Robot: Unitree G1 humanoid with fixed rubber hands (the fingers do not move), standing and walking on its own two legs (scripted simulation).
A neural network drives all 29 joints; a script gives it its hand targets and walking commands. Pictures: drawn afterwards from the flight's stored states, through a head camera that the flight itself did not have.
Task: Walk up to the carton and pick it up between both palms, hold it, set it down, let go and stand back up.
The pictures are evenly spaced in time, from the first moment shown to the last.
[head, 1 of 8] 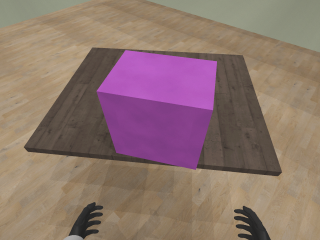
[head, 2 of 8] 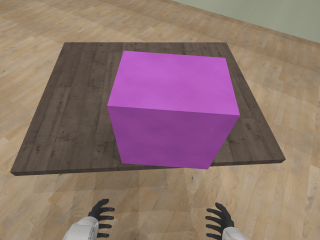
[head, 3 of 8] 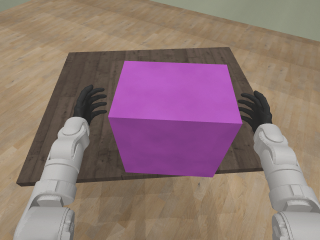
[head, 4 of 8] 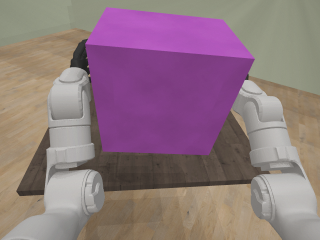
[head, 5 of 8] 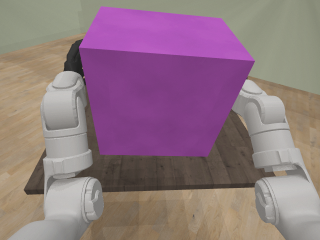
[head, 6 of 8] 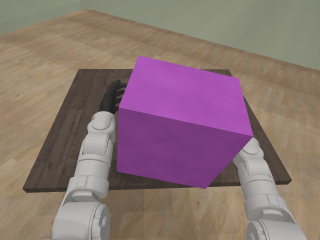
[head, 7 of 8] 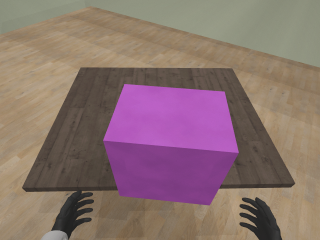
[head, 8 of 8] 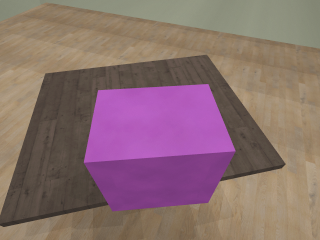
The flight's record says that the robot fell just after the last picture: no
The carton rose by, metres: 0.21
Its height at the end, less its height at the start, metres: +0.00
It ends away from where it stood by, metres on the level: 0.05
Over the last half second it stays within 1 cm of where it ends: yes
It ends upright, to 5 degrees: yes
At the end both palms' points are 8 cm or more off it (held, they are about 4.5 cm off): yes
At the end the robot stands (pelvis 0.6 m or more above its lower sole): yes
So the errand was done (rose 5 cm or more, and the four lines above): yes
